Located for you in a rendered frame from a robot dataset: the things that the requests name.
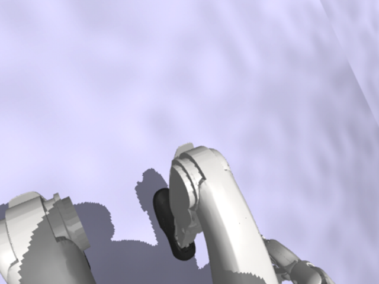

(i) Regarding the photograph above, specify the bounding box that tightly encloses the right robot arm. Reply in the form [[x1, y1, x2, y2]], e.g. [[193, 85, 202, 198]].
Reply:
[[290, 260, 335, 284]]

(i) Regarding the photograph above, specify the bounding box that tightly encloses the right robot hand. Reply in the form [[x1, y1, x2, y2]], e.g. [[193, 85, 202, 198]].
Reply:
[[261, 235, 302, 284]]

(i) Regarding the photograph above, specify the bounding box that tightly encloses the right robot foot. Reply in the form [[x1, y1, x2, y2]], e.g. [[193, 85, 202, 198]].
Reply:
[[153, 188, 195, 261]]

